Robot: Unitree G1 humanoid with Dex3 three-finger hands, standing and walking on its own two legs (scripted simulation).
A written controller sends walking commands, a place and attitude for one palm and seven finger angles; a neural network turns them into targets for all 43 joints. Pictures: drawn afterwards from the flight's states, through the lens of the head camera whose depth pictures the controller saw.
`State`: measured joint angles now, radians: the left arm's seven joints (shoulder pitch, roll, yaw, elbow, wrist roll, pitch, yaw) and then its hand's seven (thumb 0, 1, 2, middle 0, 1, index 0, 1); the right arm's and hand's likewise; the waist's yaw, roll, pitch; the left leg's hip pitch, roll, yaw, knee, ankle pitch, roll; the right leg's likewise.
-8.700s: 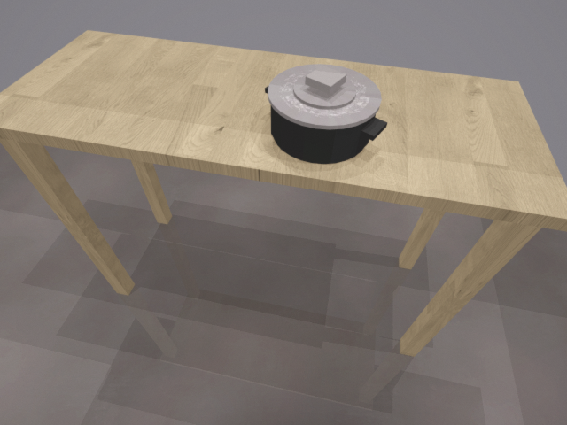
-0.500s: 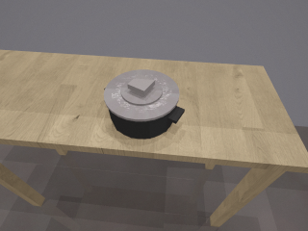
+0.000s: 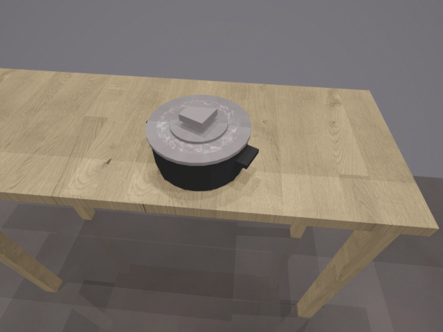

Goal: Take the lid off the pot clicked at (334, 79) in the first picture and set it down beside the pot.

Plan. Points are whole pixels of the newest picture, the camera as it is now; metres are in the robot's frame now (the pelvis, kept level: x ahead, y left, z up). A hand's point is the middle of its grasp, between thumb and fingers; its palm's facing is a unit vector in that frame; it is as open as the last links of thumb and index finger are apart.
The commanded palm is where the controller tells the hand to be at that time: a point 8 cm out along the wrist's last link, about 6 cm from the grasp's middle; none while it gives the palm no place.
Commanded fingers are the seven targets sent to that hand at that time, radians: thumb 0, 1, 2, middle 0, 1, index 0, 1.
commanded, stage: look again from close up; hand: left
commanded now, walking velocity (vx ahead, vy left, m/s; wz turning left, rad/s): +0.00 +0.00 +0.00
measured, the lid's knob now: (198, 114) +0.47 +0.08 +0.15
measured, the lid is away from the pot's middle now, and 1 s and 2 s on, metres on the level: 0.00 0.00 0.00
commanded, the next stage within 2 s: lift the closed hand beside the body in 1.52 s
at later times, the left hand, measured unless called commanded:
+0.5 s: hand out of the picture -0.01 +0.15 -0.17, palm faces +0.00 -0.98 -0.19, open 7.4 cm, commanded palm none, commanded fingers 0.00 0.90 0.90 -0.20 -0.30 -0.20 -0.30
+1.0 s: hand out of the picture +0.00 +0.14 -0.17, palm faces +0.00 -0.98 -0.19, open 7.4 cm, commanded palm none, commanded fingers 0.00 0.90 0.90 -0.20 -0.30 -0.20 -0.30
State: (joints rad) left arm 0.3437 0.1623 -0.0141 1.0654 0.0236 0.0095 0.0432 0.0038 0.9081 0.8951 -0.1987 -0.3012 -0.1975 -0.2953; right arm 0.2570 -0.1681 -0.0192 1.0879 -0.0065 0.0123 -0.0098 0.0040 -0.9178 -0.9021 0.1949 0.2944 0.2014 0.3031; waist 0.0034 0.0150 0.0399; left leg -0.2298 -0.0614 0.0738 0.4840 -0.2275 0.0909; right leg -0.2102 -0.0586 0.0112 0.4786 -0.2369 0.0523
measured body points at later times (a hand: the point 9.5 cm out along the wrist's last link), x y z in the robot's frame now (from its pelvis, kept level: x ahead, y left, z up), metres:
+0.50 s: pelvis +0.00 -0.01 +0.00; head +0.01 -0.02 +0.45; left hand -0.01 +0.20 -0.16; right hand -0.01 -0.22 -0.17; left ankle +0.03 +0.06 -0.74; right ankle +0.01 -0.16 -0.74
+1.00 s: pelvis +0.01 -0.02 +0.00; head +0.03 -0.03 +0.45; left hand +0.01 +0.19 -0.16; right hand +0.00 -0.23 -0.16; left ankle +0.03 +0.06 -0.74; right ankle +0.01 -0.16 -0.74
